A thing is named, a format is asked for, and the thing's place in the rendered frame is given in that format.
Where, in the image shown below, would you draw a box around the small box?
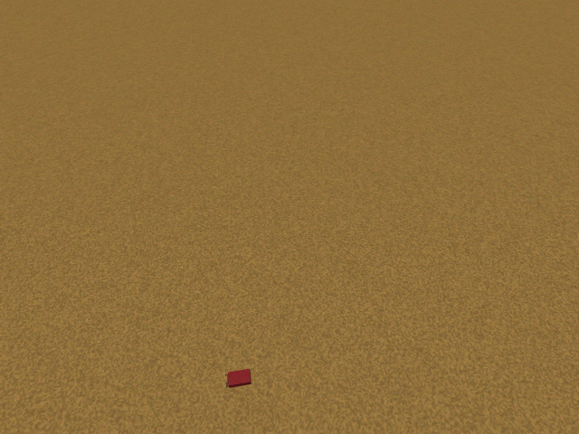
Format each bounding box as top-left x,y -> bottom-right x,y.
228,369 -> 252,388

